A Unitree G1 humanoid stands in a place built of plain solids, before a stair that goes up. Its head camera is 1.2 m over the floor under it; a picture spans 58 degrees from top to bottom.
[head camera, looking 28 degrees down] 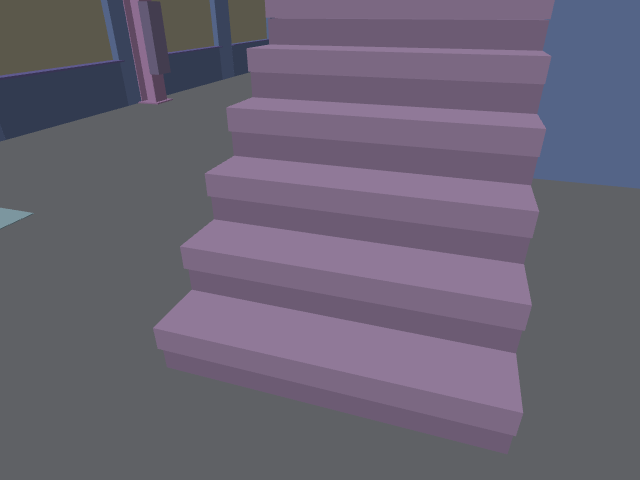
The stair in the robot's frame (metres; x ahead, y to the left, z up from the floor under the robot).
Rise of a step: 0.21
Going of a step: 0.22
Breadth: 1.22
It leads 18 degrees to the right of straight ahead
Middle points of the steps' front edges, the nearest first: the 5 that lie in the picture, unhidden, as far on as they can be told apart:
1.02 0.01 0.21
1.23 -0.05 0.42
1.44 -0.12 0.63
1.66 -0.19 0.84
1.87 -0.26 1.05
